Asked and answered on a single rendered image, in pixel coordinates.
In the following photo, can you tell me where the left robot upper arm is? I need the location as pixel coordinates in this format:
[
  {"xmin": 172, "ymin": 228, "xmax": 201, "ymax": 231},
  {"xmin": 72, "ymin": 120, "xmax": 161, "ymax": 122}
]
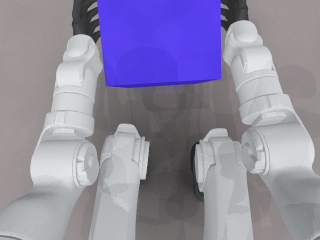
[{"xmin": 0, "ymin": 139, "xmax": 100, "ymax": 240}]

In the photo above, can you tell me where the robot right forearm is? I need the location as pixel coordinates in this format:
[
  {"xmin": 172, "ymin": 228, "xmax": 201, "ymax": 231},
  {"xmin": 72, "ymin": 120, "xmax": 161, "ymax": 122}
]
[{"xmin": 222, "ymin": 20, "xmax": 315, "ymax": 162}]

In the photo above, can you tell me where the right robot upper arm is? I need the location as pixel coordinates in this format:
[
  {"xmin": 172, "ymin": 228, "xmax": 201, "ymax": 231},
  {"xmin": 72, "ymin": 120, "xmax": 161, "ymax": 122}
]
[{"xmin": 240, "ymin": 122, "xmax": 320, "ymax": 240}]

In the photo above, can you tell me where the right robot thigh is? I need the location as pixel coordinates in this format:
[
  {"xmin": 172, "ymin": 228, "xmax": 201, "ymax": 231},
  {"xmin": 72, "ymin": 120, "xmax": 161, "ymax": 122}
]
[{"xmin": 194, "ymin": 136, "xmax": 254, "ymax": 240}]

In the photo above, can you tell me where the robot left forearm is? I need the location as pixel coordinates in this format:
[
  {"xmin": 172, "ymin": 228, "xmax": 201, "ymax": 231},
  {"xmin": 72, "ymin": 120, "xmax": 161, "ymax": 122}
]
[{"xmin": 30, "ymin": 34, "xmax": 103, "ymax": 181}]

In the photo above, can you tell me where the robot left hand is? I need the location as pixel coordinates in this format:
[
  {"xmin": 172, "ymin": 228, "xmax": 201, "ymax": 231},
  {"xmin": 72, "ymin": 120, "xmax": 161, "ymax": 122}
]
[{"xmin": 72, "ymin": 0, "xmax": 101, "ymax": 44}]

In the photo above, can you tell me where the right robot shin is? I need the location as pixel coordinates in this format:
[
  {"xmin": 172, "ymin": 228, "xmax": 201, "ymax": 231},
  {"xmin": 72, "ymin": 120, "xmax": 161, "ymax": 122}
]
[{"xmin": 198, "ymin": 128, "xmax": 247, "ymax": 192}]

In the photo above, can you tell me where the robot right hand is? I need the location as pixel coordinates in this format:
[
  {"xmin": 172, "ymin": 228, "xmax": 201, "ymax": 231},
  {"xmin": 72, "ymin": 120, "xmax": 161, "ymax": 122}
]
[{"xmin": 220, "ymin": 0, "xmax": 249, "ymax": 31}]

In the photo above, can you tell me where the carton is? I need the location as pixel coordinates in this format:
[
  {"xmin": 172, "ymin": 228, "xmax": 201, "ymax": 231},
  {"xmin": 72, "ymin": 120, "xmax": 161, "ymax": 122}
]
[{"xmin": 97, "ymin": 0, "xmax": 222, "ymax": 88}]

